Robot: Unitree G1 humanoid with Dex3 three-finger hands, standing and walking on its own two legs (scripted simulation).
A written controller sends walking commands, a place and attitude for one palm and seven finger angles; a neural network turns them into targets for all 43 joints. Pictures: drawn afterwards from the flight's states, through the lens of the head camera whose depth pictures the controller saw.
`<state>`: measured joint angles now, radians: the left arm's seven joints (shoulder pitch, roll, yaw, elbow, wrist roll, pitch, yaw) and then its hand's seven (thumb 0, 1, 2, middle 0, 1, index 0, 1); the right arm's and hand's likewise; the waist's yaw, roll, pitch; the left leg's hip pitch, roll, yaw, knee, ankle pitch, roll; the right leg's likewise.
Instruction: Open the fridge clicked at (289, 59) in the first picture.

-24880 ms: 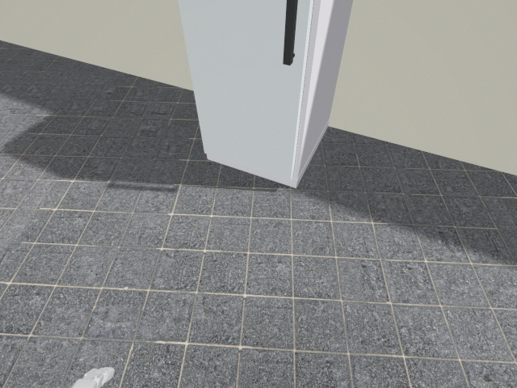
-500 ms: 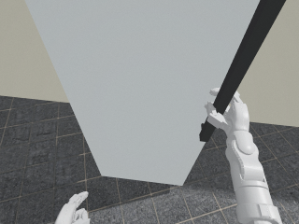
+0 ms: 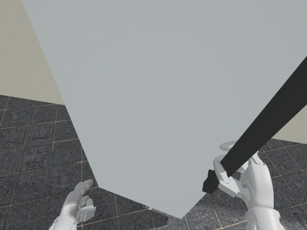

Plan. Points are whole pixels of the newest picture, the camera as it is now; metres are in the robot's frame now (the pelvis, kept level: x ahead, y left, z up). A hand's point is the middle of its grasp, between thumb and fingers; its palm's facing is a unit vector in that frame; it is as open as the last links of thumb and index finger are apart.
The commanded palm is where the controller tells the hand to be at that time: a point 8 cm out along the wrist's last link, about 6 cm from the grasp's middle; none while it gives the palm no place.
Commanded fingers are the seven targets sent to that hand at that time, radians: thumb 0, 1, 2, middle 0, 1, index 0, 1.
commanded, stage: walk backward, drawing the door open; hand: right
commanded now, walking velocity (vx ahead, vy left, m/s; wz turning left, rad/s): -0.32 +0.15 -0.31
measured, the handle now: (246, 136) +0.28 -0.15 +0.18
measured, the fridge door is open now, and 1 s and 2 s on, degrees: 11 32 66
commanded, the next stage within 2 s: stop walking and hold the door back in 1.80 s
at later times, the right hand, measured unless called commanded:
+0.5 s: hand (215, 189) +0.20 -0.10 +0.10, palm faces +0.29 +0.93 -0.21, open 7.0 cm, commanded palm +0.16 -0.14 +0.10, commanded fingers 0.00 -0.90 -0.90 0.45 1.40 0.45 1.40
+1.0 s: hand out of the picture +0.09 -0.02 +0.10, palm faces +0.51 +0.84 -0.18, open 6.9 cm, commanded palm +0.04 -0.05 +0.10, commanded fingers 0.00 -0.90 -0.90 0.45 1.40 0.45 1.40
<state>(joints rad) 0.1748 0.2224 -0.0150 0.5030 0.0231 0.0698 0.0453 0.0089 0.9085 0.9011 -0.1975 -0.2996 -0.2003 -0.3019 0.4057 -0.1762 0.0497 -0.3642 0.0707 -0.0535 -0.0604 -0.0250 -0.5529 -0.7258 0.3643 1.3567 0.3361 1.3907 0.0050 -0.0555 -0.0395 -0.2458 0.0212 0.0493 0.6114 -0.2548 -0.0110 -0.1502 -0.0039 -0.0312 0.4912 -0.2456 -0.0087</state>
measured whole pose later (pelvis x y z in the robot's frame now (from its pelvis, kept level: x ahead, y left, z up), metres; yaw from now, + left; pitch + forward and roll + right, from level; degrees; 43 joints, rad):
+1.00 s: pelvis -0.08 +0.22 -0.01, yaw -34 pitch -1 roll +1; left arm 0.21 0.14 0.01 0.61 0.06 -0.12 0.08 0.01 0.91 0.90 -0.20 -0.30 -0.20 -0.30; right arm 0.19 -0.19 0.03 -0.30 0.00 -0.08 -0.06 -0.02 -0.58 -0.72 0.41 1.36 0.26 1.38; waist 0.07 -0.01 0.11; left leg -0.58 -0.02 0.06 1.08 -0.43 -0.04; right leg -0.23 -0.07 0.05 0.50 -0.25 0.05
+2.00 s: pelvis +0.07 +0.54 -0.01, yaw -74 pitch +0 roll +0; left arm 0.13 0.21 0.04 0.66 0.01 -0.07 0.09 0.01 0.91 0.90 -0.20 -0.30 -0.20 -0.30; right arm 0.19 -0.22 -0.11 -0.26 0.05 -0.10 -0.09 -0.02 -0.61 -0.81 0.42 1.35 0.25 1.36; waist 0.02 -0.04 0.11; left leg -0.27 0.07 0.12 0.54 -0.26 0.00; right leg -0.58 0.02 -0.01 1.26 -0.49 0.06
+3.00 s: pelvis +0.04 +0.63 -0.01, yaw -78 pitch -1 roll +1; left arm 0.17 0.25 0.00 0.67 -0.02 -0.06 0.09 0.01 0.91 0.90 -0.20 -0.30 -0.20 -0.30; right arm -0.42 -0.21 -0.03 0.43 0.06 -0.13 -0.09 0.03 -0.66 -0.81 0.46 1.40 0.30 1.40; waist 0.00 0.01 0.06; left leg -0.24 0.01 0.04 0.46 -0.21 0.00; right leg -0.23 0.00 -0.05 0.51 -0.26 -0.03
